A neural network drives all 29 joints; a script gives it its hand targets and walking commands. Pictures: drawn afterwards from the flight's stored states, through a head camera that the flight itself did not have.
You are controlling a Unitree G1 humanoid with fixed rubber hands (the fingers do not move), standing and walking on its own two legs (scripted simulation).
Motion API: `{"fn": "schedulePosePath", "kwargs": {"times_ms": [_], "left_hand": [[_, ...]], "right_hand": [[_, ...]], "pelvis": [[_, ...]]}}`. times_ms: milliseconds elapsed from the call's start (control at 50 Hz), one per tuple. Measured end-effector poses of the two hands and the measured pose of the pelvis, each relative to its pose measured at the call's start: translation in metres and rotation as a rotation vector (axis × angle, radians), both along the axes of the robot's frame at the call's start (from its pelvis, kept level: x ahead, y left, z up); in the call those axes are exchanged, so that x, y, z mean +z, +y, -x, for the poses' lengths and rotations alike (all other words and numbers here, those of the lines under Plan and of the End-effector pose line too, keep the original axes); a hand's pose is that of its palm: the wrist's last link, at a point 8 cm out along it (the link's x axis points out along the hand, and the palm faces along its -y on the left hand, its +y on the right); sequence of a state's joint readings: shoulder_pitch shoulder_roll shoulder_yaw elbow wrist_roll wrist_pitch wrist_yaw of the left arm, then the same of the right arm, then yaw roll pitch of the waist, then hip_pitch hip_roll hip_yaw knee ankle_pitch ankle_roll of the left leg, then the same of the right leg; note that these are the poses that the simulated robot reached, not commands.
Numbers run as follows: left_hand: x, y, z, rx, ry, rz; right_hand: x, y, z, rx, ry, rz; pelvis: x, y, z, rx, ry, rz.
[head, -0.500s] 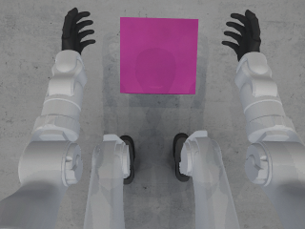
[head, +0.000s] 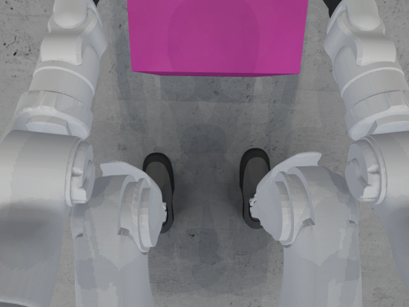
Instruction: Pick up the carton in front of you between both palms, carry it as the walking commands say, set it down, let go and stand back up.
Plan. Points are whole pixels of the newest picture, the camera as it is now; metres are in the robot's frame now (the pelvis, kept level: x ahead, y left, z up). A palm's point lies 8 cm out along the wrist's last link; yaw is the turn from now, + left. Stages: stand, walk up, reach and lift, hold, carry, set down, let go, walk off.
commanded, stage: reach and lift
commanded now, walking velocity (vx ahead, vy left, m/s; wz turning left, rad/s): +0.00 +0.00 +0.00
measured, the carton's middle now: (212, 9) +0.53 -0.02 -0.24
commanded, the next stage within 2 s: none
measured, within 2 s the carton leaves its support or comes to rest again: leaves its support in 0.78 s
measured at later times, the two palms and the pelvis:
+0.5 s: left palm out of the picture +0.54 +0.13 -0.17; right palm out of the picture +0.53 -0.17 -0.17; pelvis +0.00 +0.00 +0.01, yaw +0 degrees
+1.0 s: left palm out of the picture +0.53 +0.13 -0.06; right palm out of the picture +0.51 -0.17 -0.06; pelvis +0.00 +0.00 +0.02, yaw -1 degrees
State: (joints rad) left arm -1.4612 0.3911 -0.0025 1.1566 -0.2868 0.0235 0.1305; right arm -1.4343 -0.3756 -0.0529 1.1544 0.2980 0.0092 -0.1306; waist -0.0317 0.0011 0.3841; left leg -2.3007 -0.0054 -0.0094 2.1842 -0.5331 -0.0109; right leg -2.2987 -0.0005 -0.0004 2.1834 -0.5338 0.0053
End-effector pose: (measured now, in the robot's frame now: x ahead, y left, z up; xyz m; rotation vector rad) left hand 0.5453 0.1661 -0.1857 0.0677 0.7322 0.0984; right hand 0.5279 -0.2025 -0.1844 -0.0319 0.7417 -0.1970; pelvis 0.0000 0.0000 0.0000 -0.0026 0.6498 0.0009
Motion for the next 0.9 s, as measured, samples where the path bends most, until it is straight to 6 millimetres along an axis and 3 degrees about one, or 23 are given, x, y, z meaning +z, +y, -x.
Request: {"fn": "schedulePosePath", "kwargs": {"times_ms": [120, 320, 440, 760, 820, 900], "left_hand": [[0.007, -0.006, -0.005, -0.009, -0.035, 0.003], [0.018, -0.016, 0.003, -0.020, 0.002, 0.010], [0.016, -0.033, 0.002, -0.035, -0.006, 0.028], [0.018, -0.035, -0.001, -0.019, 0.018, 0.021], [0.027, -0.037, 0.002, -0.029, 0.013, 0.015], [0.065, -0.039, 0.005, -0.022, -0.034, 0.033]], "right_hand": [[0.005, -0.001, -0.004, 0.007, -0.030, -0.002], [0.019, 0.007, 0.001, 0.024, -0.006, -0.017], [0.014, 0.031, -0.001, 0.065, -0.011, -0.042], [0.017, 0.033, -0.006, 0.030, 0.012, -0.020], [0.029, 0.031, -0.004, 0.026, 0.007, -0.017], [0.065, 0.029, 0.004, 0.008, -0.041, -0.028]], "pelvis": [[-0.004, -0.001, -0.005, 0.002, -0.009, 0.000], [0.005, -0.002, -0.005, -0.003, 0.021, -0.004], [0.008, -0.002, -0.001, -0.002, 0.016, -0.005], [-0.006, 0.002, 0.002, 0.006, -0.036, 0.003], [-0.006, 0.003, 0.001, 0.001, -0.040, 0.001], [0.003, 0.003, 0.000, -0.004, -0.051, 0.000]]}}
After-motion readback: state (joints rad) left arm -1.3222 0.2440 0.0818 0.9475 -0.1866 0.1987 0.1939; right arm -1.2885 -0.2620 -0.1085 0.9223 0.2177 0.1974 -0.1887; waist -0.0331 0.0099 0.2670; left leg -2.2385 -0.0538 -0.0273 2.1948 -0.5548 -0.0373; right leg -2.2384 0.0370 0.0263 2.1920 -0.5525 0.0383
